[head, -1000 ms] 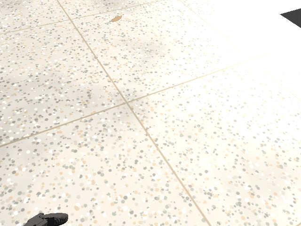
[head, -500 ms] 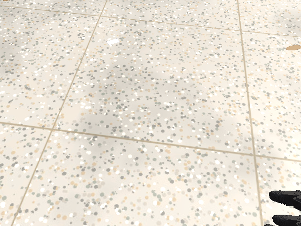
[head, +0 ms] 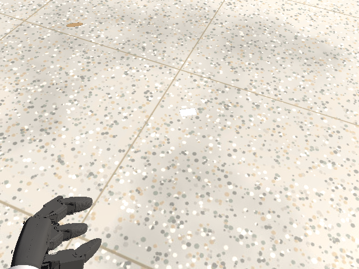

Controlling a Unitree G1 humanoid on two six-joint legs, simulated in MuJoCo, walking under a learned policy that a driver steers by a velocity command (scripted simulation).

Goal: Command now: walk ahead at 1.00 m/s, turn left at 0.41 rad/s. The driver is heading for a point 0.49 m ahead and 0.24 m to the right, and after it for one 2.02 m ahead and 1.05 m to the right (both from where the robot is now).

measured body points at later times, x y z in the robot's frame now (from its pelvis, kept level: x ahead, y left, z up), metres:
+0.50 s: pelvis +0.44 -0.04 -0.01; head +0.46 -0.04 +0.44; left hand +0.43 +0.23 -0.13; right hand +0.69 -0.29 -0.01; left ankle +0.58 +0.08 -0.73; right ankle +0.22 -0.15 -0.70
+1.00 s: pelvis +0.81 -0.23 -0.02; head +0.84 -0.26 +0.43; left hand +1.12 -0.13 -0.11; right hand +0.71 -0.50 -0.13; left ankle +0.77 +0.03 -0.58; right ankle +0.87 -0.32 -0.72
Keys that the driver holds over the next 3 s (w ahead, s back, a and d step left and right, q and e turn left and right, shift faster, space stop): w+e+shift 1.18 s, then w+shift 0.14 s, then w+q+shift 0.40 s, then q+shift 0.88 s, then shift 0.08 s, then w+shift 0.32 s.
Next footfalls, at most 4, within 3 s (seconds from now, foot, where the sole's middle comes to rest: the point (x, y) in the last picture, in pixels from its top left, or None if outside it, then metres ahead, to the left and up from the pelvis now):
0.04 right None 0.25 -0.15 -0.76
0.48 left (139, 228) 0.62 0.07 -0.76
0.90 right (230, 160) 0.90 -0.34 -0.76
1.34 left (246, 93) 1.31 -0.51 -0.76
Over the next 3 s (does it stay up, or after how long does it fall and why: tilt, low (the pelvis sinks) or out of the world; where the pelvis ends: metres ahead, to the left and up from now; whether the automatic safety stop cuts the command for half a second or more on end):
stays up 1.58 -0.95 0.03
